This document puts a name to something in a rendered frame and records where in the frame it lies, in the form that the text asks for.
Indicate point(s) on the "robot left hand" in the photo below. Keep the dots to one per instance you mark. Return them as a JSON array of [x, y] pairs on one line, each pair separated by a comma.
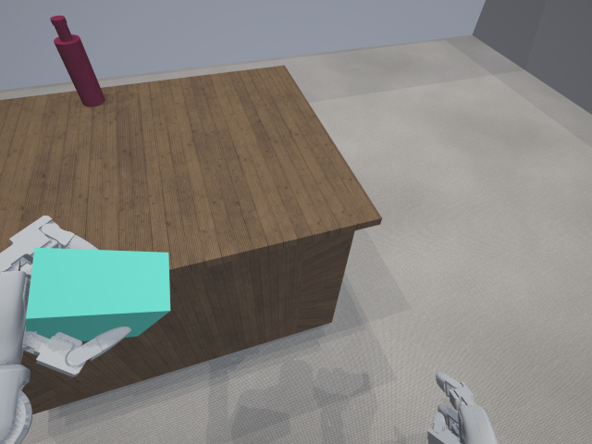
[[61, 352]]

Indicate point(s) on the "left robot forearm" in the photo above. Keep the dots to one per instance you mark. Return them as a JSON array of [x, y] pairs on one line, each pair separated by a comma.
[[15, 407]]

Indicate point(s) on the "sponge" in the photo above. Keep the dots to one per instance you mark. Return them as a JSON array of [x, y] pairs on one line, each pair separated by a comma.
[[84, 293]]

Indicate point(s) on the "table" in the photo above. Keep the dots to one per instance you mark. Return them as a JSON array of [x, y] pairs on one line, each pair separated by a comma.
[[232, 174]]

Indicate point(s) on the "robot right hand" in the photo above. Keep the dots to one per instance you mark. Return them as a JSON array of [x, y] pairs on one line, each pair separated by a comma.
[[470, 425]]

